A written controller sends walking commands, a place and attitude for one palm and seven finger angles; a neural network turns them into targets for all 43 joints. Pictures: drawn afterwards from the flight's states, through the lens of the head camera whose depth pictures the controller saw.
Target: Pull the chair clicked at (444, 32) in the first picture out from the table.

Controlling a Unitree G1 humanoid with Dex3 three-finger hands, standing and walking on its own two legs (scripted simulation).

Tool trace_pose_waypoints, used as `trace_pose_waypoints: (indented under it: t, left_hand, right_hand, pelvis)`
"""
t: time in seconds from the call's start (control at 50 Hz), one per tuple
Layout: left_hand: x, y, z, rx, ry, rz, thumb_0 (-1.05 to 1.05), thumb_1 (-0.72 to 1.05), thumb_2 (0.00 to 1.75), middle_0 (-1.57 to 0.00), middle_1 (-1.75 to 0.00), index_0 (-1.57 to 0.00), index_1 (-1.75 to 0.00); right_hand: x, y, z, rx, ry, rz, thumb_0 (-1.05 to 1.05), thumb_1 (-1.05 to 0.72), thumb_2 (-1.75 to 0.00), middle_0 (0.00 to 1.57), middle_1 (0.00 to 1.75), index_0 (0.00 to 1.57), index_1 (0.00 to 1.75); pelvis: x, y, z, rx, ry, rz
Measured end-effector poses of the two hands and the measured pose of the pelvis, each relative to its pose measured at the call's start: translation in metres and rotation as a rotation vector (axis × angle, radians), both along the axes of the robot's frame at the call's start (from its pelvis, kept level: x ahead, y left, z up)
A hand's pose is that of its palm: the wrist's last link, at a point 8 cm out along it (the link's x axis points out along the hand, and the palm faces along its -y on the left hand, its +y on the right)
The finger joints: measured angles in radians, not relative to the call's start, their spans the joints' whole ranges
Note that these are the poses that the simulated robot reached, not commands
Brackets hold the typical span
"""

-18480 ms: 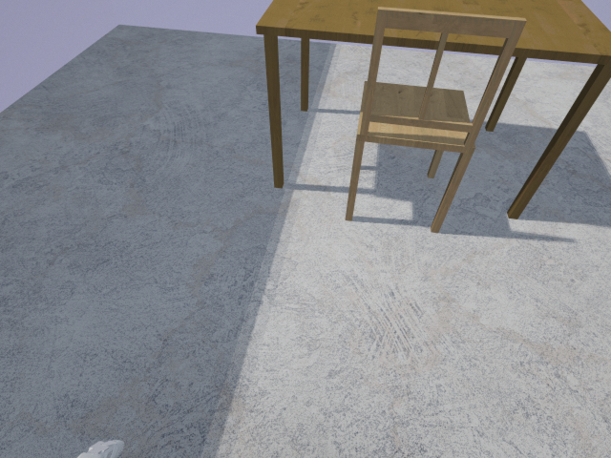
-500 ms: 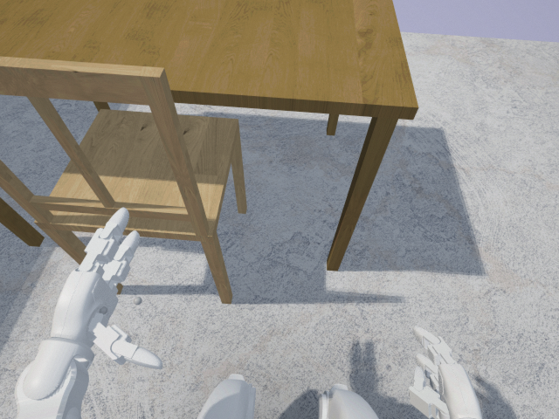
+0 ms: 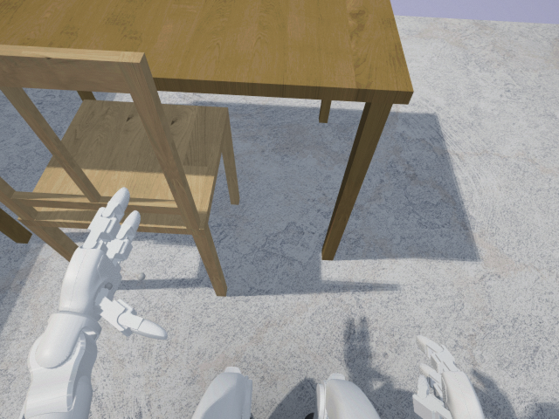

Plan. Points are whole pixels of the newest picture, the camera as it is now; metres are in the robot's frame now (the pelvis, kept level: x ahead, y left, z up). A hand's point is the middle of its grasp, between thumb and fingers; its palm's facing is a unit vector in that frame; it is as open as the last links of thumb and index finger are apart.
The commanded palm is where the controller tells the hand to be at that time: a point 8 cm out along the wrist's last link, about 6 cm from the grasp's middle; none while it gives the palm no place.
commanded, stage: aim the fingers beside a spindle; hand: left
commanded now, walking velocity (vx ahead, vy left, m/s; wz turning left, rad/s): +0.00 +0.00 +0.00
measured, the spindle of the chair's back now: (60, 152) +0.51 +0.40 +0.02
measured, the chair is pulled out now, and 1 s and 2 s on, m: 0.00 0.00 0.00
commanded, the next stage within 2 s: push the fingers through the gap in 1.44 s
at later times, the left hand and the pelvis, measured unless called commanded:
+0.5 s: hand (155, 248) +0.34 +0.20 +0.02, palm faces -0.04 -1.00 -0.04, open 16.9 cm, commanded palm +0.33 +0.25 +0.02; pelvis +0.00 +0.01 -0.01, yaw -1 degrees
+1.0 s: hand (157, 241) +0.36 +0.20 +0.01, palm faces -0.02 -1.00 -0.05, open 16.9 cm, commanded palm +0.34 +0.26 +0.01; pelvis +0.00 +0.01 -0.02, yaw -1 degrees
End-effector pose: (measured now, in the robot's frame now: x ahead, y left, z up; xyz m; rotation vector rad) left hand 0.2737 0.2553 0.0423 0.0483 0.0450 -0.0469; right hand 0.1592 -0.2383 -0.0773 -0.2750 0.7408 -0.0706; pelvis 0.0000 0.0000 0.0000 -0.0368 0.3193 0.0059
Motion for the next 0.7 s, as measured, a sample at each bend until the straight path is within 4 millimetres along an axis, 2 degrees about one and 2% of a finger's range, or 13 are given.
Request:
trace_pose_waypoints:
  t: [0.28, 0.7]
  left_hand:
    - [0.026, -0.002, -0.011, -0.006, -0.004, -0.005, -0.02, -0.5, 0.3, -0.06, -0.08, -0.06, -0.08]
    - [0.067, -0.005, -0.03, -0.006, -0.005, 0.003, -0.02, -0.5, 0.3, -0.06, -0.08, -0.06, -0.08]
  right_hand:
    - [-0.007, 0.002, -0.01, -0.005, 0.038, -0.008, 0.01, -0.91, -0.9, 0.21, 0.3, 0.2, 0.3]
    - [-0.029, -0.002, -0.03, -0.023, 0.158, -0.046, 0.01, -0.91, -0.9, 0.21, 0.3, 0.2, 0.3]
  pelvis:
    - [-0.004, 0.003, -0.007, -0.003, 0.026, -0.003]
    - [-0.004, 0.008, -0.017, -0.003, 0.074, -0.014]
